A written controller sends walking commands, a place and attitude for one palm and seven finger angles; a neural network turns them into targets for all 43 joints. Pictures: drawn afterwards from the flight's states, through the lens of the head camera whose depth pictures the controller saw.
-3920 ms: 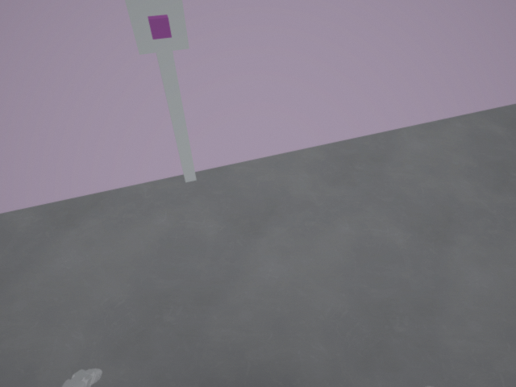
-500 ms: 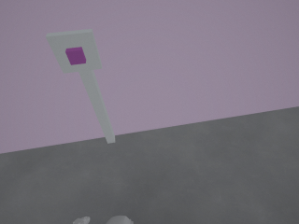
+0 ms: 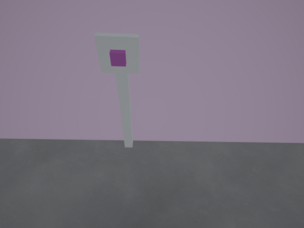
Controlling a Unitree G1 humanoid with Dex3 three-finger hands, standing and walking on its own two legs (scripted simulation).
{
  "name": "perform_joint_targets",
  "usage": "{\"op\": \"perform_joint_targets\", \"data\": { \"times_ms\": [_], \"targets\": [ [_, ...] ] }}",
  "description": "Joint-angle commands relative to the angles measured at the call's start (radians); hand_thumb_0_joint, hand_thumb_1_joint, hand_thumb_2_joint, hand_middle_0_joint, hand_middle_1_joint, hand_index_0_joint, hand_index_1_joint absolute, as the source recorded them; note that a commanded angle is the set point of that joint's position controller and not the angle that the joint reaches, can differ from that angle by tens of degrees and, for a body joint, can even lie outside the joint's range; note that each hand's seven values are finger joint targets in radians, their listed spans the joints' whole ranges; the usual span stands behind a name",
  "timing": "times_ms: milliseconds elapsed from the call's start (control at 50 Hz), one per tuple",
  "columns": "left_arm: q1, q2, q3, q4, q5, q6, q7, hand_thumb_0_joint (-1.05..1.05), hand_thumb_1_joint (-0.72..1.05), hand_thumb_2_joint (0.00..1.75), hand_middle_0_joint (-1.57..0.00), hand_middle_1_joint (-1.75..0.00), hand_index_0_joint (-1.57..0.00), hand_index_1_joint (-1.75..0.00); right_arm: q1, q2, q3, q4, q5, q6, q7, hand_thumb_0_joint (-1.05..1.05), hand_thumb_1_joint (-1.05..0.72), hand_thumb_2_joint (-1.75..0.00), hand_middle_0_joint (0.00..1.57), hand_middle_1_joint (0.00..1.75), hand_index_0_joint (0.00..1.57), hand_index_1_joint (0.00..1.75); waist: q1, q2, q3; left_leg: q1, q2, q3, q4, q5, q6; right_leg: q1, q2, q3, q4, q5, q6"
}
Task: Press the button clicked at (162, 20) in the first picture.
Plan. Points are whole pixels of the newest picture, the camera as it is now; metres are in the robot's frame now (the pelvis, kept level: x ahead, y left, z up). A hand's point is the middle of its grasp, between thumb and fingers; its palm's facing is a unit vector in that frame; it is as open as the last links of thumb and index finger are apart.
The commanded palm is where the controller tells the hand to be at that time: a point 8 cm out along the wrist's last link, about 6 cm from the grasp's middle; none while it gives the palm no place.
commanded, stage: take the last steps up to it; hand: left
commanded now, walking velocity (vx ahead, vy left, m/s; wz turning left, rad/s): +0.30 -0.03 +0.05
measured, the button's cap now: (118, 57) +0.76 +0.20 +0.03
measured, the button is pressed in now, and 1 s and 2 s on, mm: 0 0 0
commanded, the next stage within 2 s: come to a stop and stand still in 0.78 s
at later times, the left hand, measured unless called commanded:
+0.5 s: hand out of the picture +0.03 +0.10 -0.17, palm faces +0.12 -0.98 -0.14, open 7.4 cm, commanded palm none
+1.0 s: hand (100, 174) +0.32 +0.20 -0.17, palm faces +0.03 -0.97 -0.22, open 7.4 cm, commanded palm none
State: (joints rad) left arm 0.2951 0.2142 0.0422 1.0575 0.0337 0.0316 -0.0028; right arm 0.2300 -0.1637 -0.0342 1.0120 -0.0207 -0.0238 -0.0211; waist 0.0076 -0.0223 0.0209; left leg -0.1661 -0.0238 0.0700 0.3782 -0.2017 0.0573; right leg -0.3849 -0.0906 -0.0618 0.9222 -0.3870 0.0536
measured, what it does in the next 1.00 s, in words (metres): walks ahead: right foot, then left foot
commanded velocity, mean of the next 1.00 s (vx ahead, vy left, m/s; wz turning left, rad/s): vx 0.17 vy -0.02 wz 0.01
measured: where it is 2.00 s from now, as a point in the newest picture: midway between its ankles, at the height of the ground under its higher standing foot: outside the picture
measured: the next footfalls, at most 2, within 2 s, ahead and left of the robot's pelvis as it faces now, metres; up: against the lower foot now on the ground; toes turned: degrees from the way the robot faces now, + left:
right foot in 0.16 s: +0.08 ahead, -0.13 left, +0.00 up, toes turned -6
left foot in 0.66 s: +0.28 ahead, +0.12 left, +0.00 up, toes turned +10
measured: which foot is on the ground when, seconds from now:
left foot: down 0.00-0.18, up 0.20-0.64, down 0.66-1.00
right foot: up 0.00-0.14, down 0.16-0.66, up 0.68-1.00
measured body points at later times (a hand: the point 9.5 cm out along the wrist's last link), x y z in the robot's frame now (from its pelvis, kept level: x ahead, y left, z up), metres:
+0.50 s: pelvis +0.11 -0.03 +0.00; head +0.12 -0.05 +0.45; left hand +0.02 +0.15 -0.15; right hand +0.14 -0.26 -0.16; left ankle +0.19 +0.12 -0.68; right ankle +0.04 -0.13 -0.75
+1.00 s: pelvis +0.26 +0.02 -0.01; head +0.27 +0.01 +0.44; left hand +0.32 +0.25 -0.16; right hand +0.28 -0.22 -0.16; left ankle +0.24 +0.11 -0.75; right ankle +0.31 -0.11 -0.72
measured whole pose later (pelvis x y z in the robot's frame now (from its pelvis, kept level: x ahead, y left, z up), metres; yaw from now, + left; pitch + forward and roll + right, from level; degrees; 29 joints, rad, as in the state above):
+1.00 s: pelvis +0.26 +0.02 -0.01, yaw +0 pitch -1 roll +2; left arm 0.19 0.18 0.05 1.03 0.03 0.00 0.02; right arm 0.24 -0.16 -0.04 1.08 -0.03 -0.04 -0.03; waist -0.01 -0.03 0.04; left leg -0.15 0.00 0.19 0.43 -0.25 0.04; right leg -0.41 -0.10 -0.08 0.73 -0.27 0.03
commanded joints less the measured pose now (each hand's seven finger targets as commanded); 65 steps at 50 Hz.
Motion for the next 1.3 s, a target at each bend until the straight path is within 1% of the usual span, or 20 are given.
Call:
{"op": "perform_joint_targets", "data": {
  "times_ms": [0,60,120,160,180,240,280,540,600,620,640,660,720,780,860,920,1000,1080,1120,1280],
  "targets": [
    [-0.081,0.03,0.005,-0.081,-0.005,-0.035,-0.006,0.0,0.9,0.9,-0.2,-0.3,-0.2,-0.3,0.109,-0.167,-0.042,0.009,-0.005,-0.009,-0.003,0.0,-0.9,-0.9,0.2,0.3,0.2,0.3,-0.049,0.133,0.051,0.046,0.294,-0.293,-0.213,-0.202,0.13,-0.084,-0.012,0.0,-0.154,-0.019,-0.012],
    [-0.053,0.02,0.007,-0.073,-0.007,-0.043,-0.007,0.0,0.9,0.9,-0.2,-0.3,-0.2,-0.3,0.1,-0.165,-0.043,0.025,-0.007,-0.008,0.001,0.0,-0.9,-0.9,0.2,0.3,0.2,0.3,-0.026,0.138,0.062,-0.043,0.28,-0.29,-0.191,-0.251,0.114,0.042,0.016,-0.016,-0.279,-0.006,-0.026],
    [0.124,0.035,0.019,0.001,-0.003,-0.061,0.0,0.0,0.9,0.9,-0.2,-0.3,-0.2,-0.3,0.067,-0.125,-0.034,0.036,0.002,-0.007,0.003,0.0,-0.9,-0.9,0.2,0.3,0.2,0.3,0.059,0.022,0.037,-0.248,0.171,-0.18,0.025,-0.337,0.036,0.371,0.012,0.007,-0.514,0.083,-0.038],
    [0.252,0.167,0.045,0.023,-0.004,-0.066,0.019,0.0,0.9,0.9,-0.2,-0.3,-0.2,-0.3,0.012,-0.061,-0.019,-0.024,0.003,-0.006,0.018,0.0,-0.9,-0.9,0.2,0.3,0.2,0.3,0.118,-0.279,0.079,-0.535,0.027,0.002,0.49,-0.386,-0.033,0.441,-0.348,0.513,-0.813,-0.328,-0.195],
    [0.246,0.16,0.046,0.021,-0.016,-0.077,0.025,0.0,0.9,0.9,-0.2,-0.3,-0.2,-0.3,-0.014,-0.102,-0.031,-0.027,-0.007,-0.002,0.022,0.0,-0.9,-0.9,0.2,0.3,0.2,0.3,0.109,-0.274,0.099,-0.543,0.072,-0.067,0.612,-0.301,-0.025,0.352,-0.348,0.572,-0.86,-0.4,-0.216],
    [0.108,0.051,0.017,-0.002,-0.015,-0.094,0.026,0.0,0.9,0.9,-0.2,-0.3,-0.2,-0.3,0.043,-0.068,-0.041,0.03,-0.01,0.004,0.036,0.0,-0.9,-0.9,0.2,0.3,0.2,0.3,0.013,-0.044,0.136,-0.493,0.126,-0.071,0.706,-0.08,-0.047,0.249,-0.241,0.292,-0.814,-0.109,-0.172],
    [0.12,0.016,0.006,0.007,-0.017,-0.107,0.027,0.0,0.9,0.9,-0.2,-0.3,-0.2,-0.3,0.089,-0.039,-0.039,0.055,-0.011,0.01,0.038,0.0,-0.9,-0.9,0.2,0.3,0.2,0.3,-0.008,-0.064,0.118,-0.466,0.131,-0.049,0.704,-0.012,-0.064,0.254,-0.19,0.16,-0.796,0.105,-0.153],
    [0.238,0.031,0.01,0.092,-0.006,-0.11,0.036,0.0,0.9,0.9,-0.2,-0.3,-0.2,-0.3,-0.139,-0.005,-0.023,-0.037,0.002,-0.011,0.051,0.0,-0.9,-0.9,0.2,0.3,0.2,0.3,0.036,-0.125,0.12,-0.334,0.104,0.052,0.299,-0.02,-0.048,0.327,-0.183,0.063,-0.674,0.533,-0.18],
    [0.207,0.033,0.016,0.088,-0.012,-0.1,0.037,0.0,0.9,0.9,-0.2,-0.3,-0.2,-0.3,0.055,-0.055,-0.03,0.021,-0.006,-0.026,0.029,0.0,-0.9,-0.9,0.2,0.3,0.2,0.3,-0.059,-0.072,0.017,0.001,0.051,0.085,0.117,0.051,-0.024,0.266,-0.122,-0.003,-0.392,0.671,-0.14],
    [0.237,0.001,0.012,0.081,-0.02,-0.097,0.032,0.0,0.9,0.9,-0.2,-0.3,-0.2,-0.3,0.183,-0.135,-0.046,0.055,-0.015,-0.034,0.016,0.0,-0.9,-0.9,0.2,0.3,0.2,0.3,-0.099,0.077,-0.102,0.254,0.178,-0.045,0.097,0.175,0.017,0.122,-0.055,-0.042,-0.171,0.479,-0.1],
    [0.269,-0.05,0.003,0.061,-0.029,-0.097,0.025,0.0,0.9,0.9,-0.2,-0.3,-0.2,-0.3,0.278,-0.235,-0.067,0.072,-0.013,-0.034,0.005,0.0,-0.9,-0.9,0.2,0.3,0.2,0.3,-0.106,0.298,-0.21,0.427,0.443,-0.374,0.034,0.332,0.128,-0.095,0.063,-0.096,0.109,-0.117,-0.059],
    [0.212,-0.033,0.0,0.024,-0.021,-0.089,0.028,0.0,0.9,0.9,-0.2,-0.3,-0.2,-0.3,0.28,-0.258,-0.065,0.068,0.002,-0.02,0.0,0.0,-0.9,-0.9,0.2,0.3,0.2,0.3,-0.105,0.243,-0.189,0.339,0.499,-0.427,-0.043,0.212,0.177,-0.142,0.061,-0.007,0.265,-0.242,-0.078],
    [0.091,-0.033,0.015,0.022,-0.011,-0.077,0.012,0.0,0.9,0.9,-0.2,-0.3,-0.2,-0.3,0.081,-0.11,-0.032,0.025,-0.001,-0.034,-0.005,0.0,-0.9,-0.9,0.2,0.3,0.2,0.3,-0.048,0.137,0.041,0.015,0.397,-0.257,-0.152,0.078,0.125,-0.175,-0.038,0.047,0.31,-0.027,-0.069],
    [0.154,-0.063,0.012,0.04,-0.006,-0.052,0.006,0.0,0.9,0.9,-0.2,-0.3,-0.2,-0.3,0.034,-0.077,-0.018,0.019,0.001,-0.047,-0.007,0.0,-0.9,-0.9,0.2,0.3,0.2,0.3,0.012,0.128,0.011,-0.084,0.323,-0.101,-0.17,0.153,0.097,-0.05,-0.039,0.023,0.169,0.029,-0.05],
    [0.082,-0.058,0.012,0.0,-0.003,-0.037,0.005,0.0,0.9,0.9,-0.2,-0.3,-0.2,-0.3,0.047,-0.08,-0.024,0.013,-0.003,-0.041,-0.006,0.0,-0.9,-0.9,0.2,0.3,0.2,0.3,0.007,0.114,0.04,-0.073,0.316,-0.079,-0.19,0.14,0.115,-0.056,-0.037,0.008,-0.016,0.079,-0.036],
    [0.031,-0.058,0.0,-0.018,-0.01,-0.03,0.017,0.0,0.9,0.9,-0.2,-0.3,-0.2,-0.3,0.032,-0.088,-0.017,0.019,-0.006,-0.03,-0.011,0.0,-0.9,-0.9,0.2,0.3,0.2,0.3,0.008,0.107,0.034,-0.064,0.309,-0.036,-0.112,0.386,0.103,0.039,-0.017,0.004,-0.188,0.117,-0.025],
    [0.061,0.024,0.004,-0.011,-0.011,-0.037,0.029,0.0,0.9,0.9,-0.2,-0.3,-0.2,-0.3,0.023,-0.091,-0.02,0.044,0.005,-0.008,-0.013,0.0,-0.9,-0.9,0.2,0.3,0.2,0.3,0.037,0.043,-0.002,-0.05,0.225,0.005,0.062,0.313,0.0,0.215,-0.018,0.015,-0.491,0.404,-0.03],
    [0.001,0.129,0.02,-0.036,-0.018,-0.047,0.045,0.0,0.9,0.9,-0.2,-0.3,-0.2,-0.3,0.106,-0.043,-0.022,0.062,0.014,0.036,-0.007,0.0,-0.9,-0.9,0.2,0.3,0.2,0.3,-0.003,-0.203,-0.084,-0.104,0.078,0.046,0.257,-0.231,-0.085,0.277,-0.244,0.21,-0.491,0.994,-0.209],
    [-0.025,0.134,0.03,-0.047,-0.013,-0.039,0.055,0.0,0.9,0.9,-0.2,-0.3,-0.2,-0.3,0.086,-0.052,-0.029,0.048,0.017,0.048,-0.013,0.0,-0.9,-0.9,0.2,0.3,0.2,0.3,0.016,-0.169,-0.109,-0.179,0.066,-0.007,0.448,-0.359,-0.088,0.334,-0.276,0.219,-0.491,1.097,-0.267],
    [-0.139,0.134,0.057,-0.112,0.001,-0.011,0.057,0.0,0.9,0.9,-0.2,-0.3,-0.2,-0.3,0.103,-0.032,-0.038,0.012,0.015,0.065,-0.007,0.0,-0.9,-0.9,0.2,0.3,0.2,0.3,-0.008,-0.14,-0.108,-0.141,0.051,-0.03,0.39,-0.262,-0.099,0.227,-0.225,0.142,-0.513,0.723,-0.231]
  ]
}}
